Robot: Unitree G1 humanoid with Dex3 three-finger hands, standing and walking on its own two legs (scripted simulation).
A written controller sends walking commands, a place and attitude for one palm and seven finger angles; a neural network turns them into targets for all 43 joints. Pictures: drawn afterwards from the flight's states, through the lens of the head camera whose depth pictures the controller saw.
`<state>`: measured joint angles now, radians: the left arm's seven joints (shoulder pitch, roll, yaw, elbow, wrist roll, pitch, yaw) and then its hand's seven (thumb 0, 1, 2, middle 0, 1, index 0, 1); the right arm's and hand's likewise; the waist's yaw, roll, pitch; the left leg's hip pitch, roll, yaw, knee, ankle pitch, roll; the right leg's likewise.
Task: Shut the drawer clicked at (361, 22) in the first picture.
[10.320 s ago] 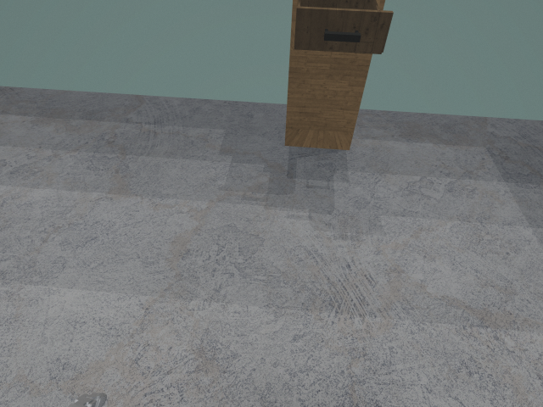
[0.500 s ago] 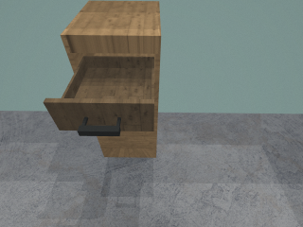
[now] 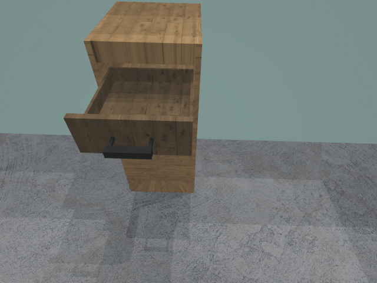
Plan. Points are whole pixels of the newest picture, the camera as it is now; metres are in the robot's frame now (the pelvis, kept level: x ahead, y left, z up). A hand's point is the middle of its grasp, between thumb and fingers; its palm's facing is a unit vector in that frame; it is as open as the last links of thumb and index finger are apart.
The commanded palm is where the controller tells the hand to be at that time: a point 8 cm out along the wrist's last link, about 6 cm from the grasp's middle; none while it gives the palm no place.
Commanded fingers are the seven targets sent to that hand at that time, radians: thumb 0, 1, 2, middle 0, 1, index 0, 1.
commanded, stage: look again from close up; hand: left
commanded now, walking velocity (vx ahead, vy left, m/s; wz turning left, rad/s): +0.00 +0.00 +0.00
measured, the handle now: (130, 146) +0.46 +0.20 +0.01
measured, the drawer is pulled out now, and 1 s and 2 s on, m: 0.30 0.30 0.30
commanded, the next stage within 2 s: shuffle to correct the standing spot in 0.62 s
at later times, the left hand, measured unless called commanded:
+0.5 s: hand out of the picture +0.01 +0.16 -0.17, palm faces +0.04 -0.99 -0.16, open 7.4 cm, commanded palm none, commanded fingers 0.00 0.90 0.90 -0.20 -0.30 -0.20 -0.30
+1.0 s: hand out of the picture +0.05 +0.16 -0.18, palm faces +0.07 -0.99 -0.15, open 7.4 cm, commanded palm none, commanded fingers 0.00 0.90 0.90 -0.20 -0.30 -0.20 -0.30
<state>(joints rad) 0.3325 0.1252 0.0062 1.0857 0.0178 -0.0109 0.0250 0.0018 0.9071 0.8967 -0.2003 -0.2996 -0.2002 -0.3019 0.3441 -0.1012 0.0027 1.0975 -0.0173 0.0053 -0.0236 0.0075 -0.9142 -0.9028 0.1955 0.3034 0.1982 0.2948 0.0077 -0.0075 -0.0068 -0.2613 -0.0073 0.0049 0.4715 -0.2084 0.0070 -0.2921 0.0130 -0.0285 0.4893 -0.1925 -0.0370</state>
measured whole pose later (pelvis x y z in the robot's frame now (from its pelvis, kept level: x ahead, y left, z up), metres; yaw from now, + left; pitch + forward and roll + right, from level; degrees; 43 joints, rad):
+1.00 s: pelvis +0.08 +0.00 -0.01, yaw +0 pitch +0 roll +0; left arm 0.36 0.14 0.03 1.11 0.02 -0.02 0.01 0.00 0.91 0.90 -0.20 -0.30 -0.20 -0.30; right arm 0.34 -0.13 0.00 1.12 -0.02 -0.02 -0.03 0.01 -0.91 -0.90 0.19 0.30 0.20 0.29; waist 0.01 -0.01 0.00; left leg -0.19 0.02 0.00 0.57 -0.37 0.00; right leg -0.21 0.04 -0.03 0.55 -0.34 -0.05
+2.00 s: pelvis +0.16 -0.06 +0.00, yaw +2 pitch -2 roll +1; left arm 0.32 0.13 0.00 1.06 0.02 0.00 0.03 0.00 0.90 0.90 -0.20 -0.30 -0.20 -0.30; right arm 0.20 -0.17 -0.03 1.05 -0.01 0.03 -0.02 -0.01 -0.94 -0.90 0.20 0.30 0.20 0.29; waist 0.01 0.02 0.03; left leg -0.27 0.06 0.07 0.45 -0.13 -0.03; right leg -0.19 0.03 -0.08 0.53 -0.30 -0.07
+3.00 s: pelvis +0.22 -0.05 +0.01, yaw +2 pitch -1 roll +1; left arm 0.35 0.12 0.00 1.14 0.01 -0.03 0.04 0.00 0.91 0.90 -0.20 -0.30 -0.20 -0.30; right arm 0.27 -0.14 0.00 1.15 -0.01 -0.01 -0.04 0.01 -0.93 -0.90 0.19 0.30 0.20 0.29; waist 0.01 -0.02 0.02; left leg -0.18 0.05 0.09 0.39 -0.20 -0.03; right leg -0.07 0.02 -0.06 0.39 -0.32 -0.05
